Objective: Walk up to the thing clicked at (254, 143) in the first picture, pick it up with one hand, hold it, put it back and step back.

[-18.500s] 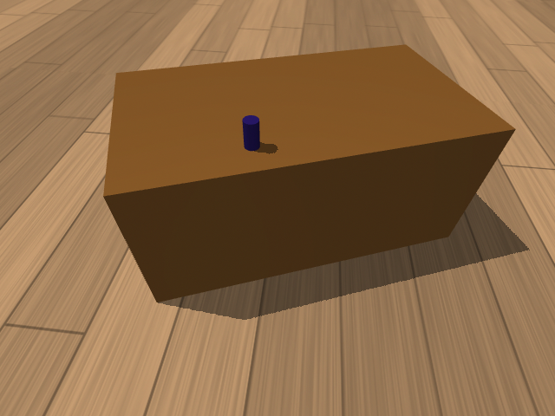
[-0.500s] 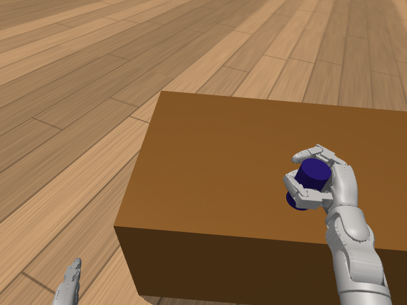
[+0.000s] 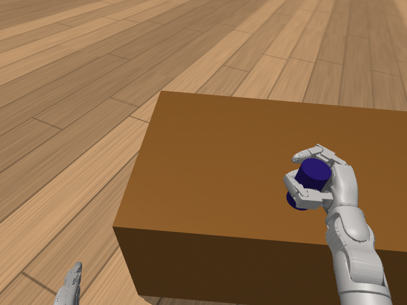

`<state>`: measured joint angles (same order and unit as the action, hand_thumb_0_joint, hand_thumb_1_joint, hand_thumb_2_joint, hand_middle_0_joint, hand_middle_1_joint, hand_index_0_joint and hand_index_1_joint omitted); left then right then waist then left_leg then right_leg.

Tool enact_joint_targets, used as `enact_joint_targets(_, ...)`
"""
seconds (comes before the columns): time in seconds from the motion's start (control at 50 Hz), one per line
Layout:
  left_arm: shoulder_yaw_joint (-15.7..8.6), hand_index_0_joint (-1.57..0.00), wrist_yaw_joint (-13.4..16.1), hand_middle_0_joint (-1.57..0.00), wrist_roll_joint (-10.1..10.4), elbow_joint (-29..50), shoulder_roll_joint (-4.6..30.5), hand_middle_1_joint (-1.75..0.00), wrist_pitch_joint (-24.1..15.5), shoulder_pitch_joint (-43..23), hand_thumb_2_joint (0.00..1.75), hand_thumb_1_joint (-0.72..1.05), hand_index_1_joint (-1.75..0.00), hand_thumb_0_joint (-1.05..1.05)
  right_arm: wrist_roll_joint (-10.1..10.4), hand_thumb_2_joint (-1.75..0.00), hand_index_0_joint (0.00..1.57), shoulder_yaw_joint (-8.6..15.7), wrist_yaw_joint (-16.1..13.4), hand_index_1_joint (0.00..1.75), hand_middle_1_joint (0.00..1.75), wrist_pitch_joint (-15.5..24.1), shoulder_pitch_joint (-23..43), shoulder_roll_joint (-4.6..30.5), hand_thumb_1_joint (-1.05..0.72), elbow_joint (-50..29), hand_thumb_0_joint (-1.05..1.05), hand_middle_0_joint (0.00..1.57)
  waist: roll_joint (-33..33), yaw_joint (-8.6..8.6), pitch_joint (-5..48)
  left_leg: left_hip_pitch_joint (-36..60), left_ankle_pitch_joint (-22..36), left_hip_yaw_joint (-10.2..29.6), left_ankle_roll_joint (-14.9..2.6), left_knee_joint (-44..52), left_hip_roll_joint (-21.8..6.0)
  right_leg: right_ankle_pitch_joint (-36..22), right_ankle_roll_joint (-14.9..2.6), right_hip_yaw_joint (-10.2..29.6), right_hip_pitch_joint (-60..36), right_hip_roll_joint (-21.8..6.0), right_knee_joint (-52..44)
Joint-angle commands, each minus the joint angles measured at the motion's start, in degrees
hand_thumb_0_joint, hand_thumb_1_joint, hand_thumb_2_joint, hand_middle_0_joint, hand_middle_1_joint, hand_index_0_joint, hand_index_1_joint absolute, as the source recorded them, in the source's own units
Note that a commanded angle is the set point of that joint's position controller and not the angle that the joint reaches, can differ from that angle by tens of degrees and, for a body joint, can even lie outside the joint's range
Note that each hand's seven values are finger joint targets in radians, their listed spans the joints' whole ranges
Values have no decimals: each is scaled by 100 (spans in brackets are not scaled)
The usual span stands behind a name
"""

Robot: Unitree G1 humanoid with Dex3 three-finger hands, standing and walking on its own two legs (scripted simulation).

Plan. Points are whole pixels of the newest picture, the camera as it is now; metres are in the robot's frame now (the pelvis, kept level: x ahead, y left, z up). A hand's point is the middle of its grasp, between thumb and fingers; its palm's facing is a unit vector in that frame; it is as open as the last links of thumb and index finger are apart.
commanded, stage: hold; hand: right
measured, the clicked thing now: (306, 185) +0.32 -0.18 +0.12
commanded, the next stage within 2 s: crouch in 0.24 s
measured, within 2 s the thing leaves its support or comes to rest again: neither
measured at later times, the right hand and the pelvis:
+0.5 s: hand (295, 177) +0.33 -0.15 +0.13, palm faces +0.08 +1.00 -0.01, open 6.9 cm; pelvis +0.00 +0.00 +0.00, yaw +0 degrees
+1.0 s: hand (282, 171) +0.42 -0.17 +0.06, palm faces +0.09 +1.00 +0.01, open 6.8 cm; pelvis -0.02 -0.01 -0.02, yaw +1 degrees
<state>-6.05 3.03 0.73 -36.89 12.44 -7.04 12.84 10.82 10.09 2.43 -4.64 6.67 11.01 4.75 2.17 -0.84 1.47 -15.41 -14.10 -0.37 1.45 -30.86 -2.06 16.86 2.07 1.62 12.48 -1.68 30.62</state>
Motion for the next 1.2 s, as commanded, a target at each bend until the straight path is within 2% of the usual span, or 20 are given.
enact_joint_targets(0.0,-262,-5,71,-5,24,913,740,-5,-349,-879,5,-55,-5,0,60,-132,141,199,10,144,144,367,2025,676,-52,-1444,0,139,-200,-18,1019,394,861,-307,-51,476,190,-824,-207,-208,-214,158,-526)
enact_joint_targets(0.08,-400,-5,125,-5,19,804,871,-5,-385,-620,5,-54,-5,0,35,-130,140,300,-14,143,143,381,2019,780,-54,-1267,0,139,-371,-112,898,293,806,-338,-27,468,204,-738,-230,-177,-222,146,-511)
enact_joint_targets(0.12,-133,-4,101,-4,30,832,580,-5,-368,-637,5,-54,-5,0,30,-130,140,372,-9,143,143,388,1969,794,-52,-1133,0,139,-441,-5,996,371,897,-312,-13,482,173,-848,-250,-209,-220,175,-465)
enact_joint_targets(0.16,-377,-4,129,-4,15,957,817,-5,-370,-649,5,-54,-5,0,60,-131,141,445,-25,144,144,386,2086,879,-51,-1330,0,139,-386,-42,1198,455,1047,-294,-2,459,155,-961,-245,-224,-340,193,-427)
enact_joint_targets(0.24,-238,-4,80,-4,21,810,678,-5,-324,-626,5,-54,-5,0,20,-132,142,389,-8,146,146,339,2060,862,-51,-1349,0,140,-104,63,1192,482,1367,-324,-45,362,174,-1388,-186,-206,-350,170,-419)
enact_joint_targets(0.34,33,-4,17,-4,24,819,416,-5,-341,-1037,6,-54,-5,0,19,-128,139,84,28,141,141,291,2061,561,-50,-1401,0,138,-173,95,1010,472,964,-319,-50,473,172,-944,-202,-213,-159,183,-517)
enact_joint_targets(0.38,-229,-4,76,-4,20,1064,774,-5,-362,-1144,6,-55,-5,0,9,-128,138,254,-9,140,140,240,2062,735,-49,-1227,0,136,-452,14,1023,460,801,-316,-20,524,167,-763,-239,-212,-160,190,-521)
enact_joint_targets(0.44,-264,-4,89,-4,19,839,762,-5,-302,-769,5,-55,-5,0,-15,-128,138,454,-10,141,141,205,2052,855,-48,-687,0,137,-611,-74,973,380,917,-250,28,536,114,-804,-280,-262,-178,228,-438)
enact_joint_targets(0.5,-357,-4,81,-4,5,804,795,-5,-293,-487,6,-55,-5,0,-3,-126,137,538,-16,139,139,392,2434,910,-48,-401,0,135,-620,-189,863,195,812,-222,40,519,111,-654,-296,-270,-106,232,-412)
enact_joint_targets(0.58,-29,-4,10,-5,29,722,401,-5,-339,-411,5,-55,-5,0,-28,-124,136,444,48,137,137,770,2941,819,-48,446,0,135,-518,-294,714,-144,619,-139,28,437,109,-430,-316,-262,160,204,-348)
enact_joint_targets(0.7,-310,-5,145,-5,-35,1158,878,-5,-490,-650,6,-56,-5,0,-153,-128,138,533,5,140,140,1513,4068,1296,-52,804,0,136,-167,-353,1606,-269,770,-121,-42,5,141,-551,-240,-195,191,141,-7)
enact_joint_targets(0.74,14,-5,123,-5,-37,1308,538,-5,-496,-528,7,-56,-6,0,-176,-128,137,556,42,139,139,1672,3894,1215,-52,1660,0,136,-215,-348,1750,-293,902,-122,-35,-117,151,-691,-245,-192,325,143,197)
enact_joint_targets(0.84,-61,-5,109,-5,-70,1547,700,-5,-505,-618,7,-57,-6,0,-191,-131,140,798,20,143,143,2089,4467,1503,-49,2395,0,138,-179,-378,1972,-443,706,-103,-68,-334,170,-521,-228,-149,849,111,388)
enact_joint_targets(0.86,-83,-5,118,-5,-87,1481,745,-5,-484,-604,7,-57,-6,0,-229,-132,140,958,-9,144,144,2198,4676,1811,-49,2346,0,138,-1,-315,2052,-446,684,-73,-82,-378,159,-512,-209,-162,896,116,438)
enact_joint_targets(0.9,85,-5,79,-5,-95,1573,546,-5,-454,-448,7,-57,-6,0,-273,-134,141,838,21,145,145,2313,4671,1580,-50,2822,0,139,-69,-383,2060,-573,738,-75,-101,-491,189,-604,-206,-155,1035,110,547)
enact_joint_targets(0.94,-19,-5,101,-6,-100,1811,707,-5,-459,-474,7,-57,-6,0,-306,-134,140,869,45,145,145,2435,4871,1668,-49,3033,0,138,-114,-483,2187,-746,702,-94,-101,-581,222,-583,-208,-125,1053,75,614)
enact_joint_targets(0.96,158,-5,74,-6,-103,2025,574,-5,-456,-444,6,-56,-6,0,-318,-134,140,860,53,145,145,2491,4961,1654,-49,3103,0,137,-88,-476,2283,-697,762,-96,-112,-616,226,-653,-200,-129,1083,79,640)
enact_joint_targets(1.0,-100,-5,99,-6,-115,2154,820,-5,-433,-307,6,-56,-6,0,-355,-134,140,918,66,145,145,2570,5085,1768,-49,3463,0,137,-198,-600,2280,-904,745,-117,-104,-710,249,-651,-214,-104,1134,59,728)
enact_joint_targets(1.08,-233,-5,52,-6,-145,2414,941,-5,-395,-29,6,-56,-6,0,-415,-131,136,994,149,141,141,2735,5366,1928,-49,3708,0,134,-71,-688,2512,-1194,848,-76,-120,-929,238,-800,-225,-120,1295,85,978)
enact_joint_targets(1.18,-83,-6,-26,-6,-172,2603,735,-6,-340,412,6,-55,-6,0,-457,-129,134,997,194,138,138,2902,5789,1955,-52,3783,0,132,78,-794,2426,-1645,687,-87,-141,-1152,266,-646,-226,-109,1526,82,1238)
